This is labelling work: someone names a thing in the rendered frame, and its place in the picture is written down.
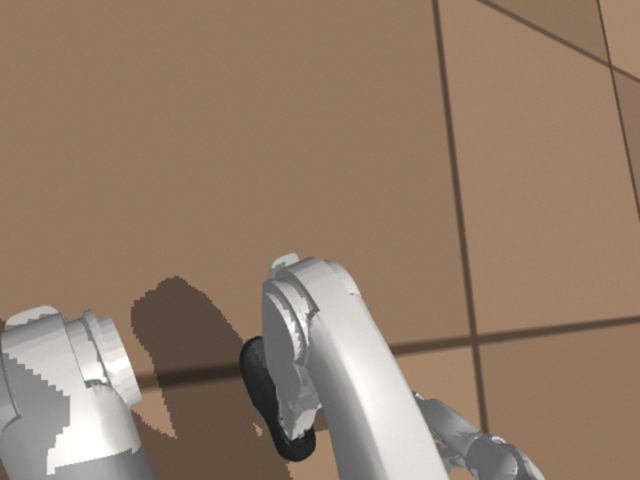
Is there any right robot hand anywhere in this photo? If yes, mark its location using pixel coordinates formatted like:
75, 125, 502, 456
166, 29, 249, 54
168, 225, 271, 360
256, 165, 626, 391
411, 391, 484, 474

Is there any right robot foot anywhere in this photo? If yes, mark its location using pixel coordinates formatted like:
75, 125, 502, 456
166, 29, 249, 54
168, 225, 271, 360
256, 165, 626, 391
240, 336, 316, 462

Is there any right robot arm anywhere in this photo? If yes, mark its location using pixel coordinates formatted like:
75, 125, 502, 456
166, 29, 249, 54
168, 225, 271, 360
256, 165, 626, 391
465, 433, 545, 480

